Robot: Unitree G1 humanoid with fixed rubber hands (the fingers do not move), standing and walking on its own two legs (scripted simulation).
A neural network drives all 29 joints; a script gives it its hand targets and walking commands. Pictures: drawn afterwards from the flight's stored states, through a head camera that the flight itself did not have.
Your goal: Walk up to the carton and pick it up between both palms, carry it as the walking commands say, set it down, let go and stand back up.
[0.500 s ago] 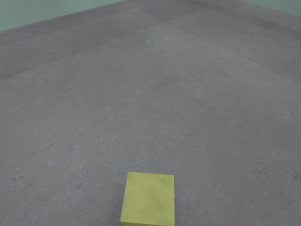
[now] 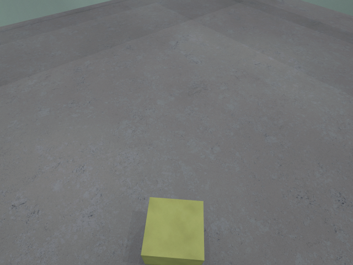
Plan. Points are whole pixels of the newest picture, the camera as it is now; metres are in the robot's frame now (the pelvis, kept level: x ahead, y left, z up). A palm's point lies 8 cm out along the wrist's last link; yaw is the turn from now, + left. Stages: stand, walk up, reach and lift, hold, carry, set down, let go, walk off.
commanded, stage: walk up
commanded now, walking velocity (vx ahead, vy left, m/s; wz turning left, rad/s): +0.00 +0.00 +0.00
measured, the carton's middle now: (174, 232) +0.38 -0.01 -0.67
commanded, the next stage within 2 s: none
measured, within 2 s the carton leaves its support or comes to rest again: neither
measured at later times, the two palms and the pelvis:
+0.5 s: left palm out of the picture -0.02 +0.23 -0.15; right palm out of the picture -0.01 -0.21 -0.14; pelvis -0.01 +0.02 +0.00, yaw +0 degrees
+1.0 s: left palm out of the picture -0.06 +0.26 -0.15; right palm out of the picture -0.01 -0.21 -0.15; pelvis -0.03 +0.03 -0.01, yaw +0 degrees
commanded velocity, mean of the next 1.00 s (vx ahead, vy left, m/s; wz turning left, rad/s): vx -0.01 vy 0.03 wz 0.00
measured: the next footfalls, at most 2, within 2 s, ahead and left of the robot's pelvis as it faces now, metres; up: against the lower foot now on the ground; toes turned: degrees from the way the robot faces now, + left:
none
